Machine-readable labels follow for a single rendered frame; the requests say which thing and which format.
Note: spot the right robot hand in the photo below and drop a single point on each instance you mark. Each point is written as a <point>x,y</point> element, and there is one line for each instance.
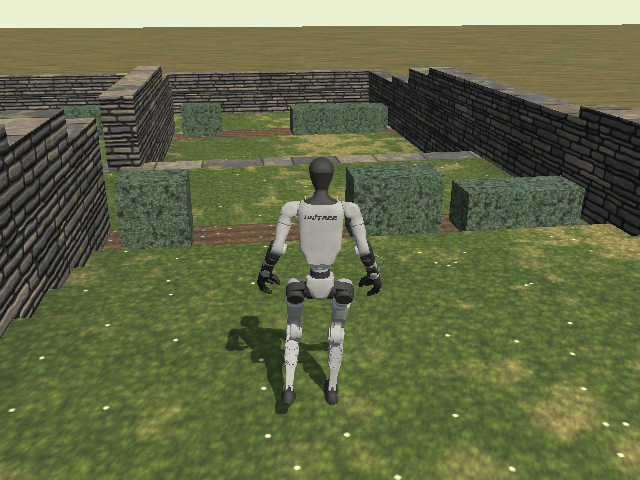
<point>367,281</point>

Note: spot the left robot forearm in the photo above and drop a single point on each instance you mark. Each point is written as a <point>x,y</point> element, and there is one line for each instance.
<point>269,262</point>

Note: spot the right robot shin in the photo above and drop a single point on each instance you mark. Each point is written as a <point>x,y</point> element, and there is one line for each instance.
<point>335,354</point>

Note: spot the right robot forearm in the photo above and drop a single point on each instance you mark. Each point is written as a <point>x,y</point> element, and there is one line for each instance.
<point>370,264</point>

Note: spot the robot right upper arm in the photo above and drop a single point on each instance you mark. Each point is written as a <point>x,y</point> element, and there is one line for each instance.
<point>352,211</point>

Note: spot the robot left upper arm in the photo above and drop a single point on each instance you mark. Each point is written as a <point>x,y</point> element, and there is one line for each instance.
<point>289,210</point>

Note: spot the left robot thigh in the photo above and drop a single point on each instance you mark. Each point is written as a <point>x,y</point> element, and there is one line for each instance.
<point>295,297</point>

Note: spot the left robot hand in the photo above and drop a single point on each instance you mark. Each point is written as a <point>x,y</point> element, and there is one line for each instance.
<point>261,282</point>

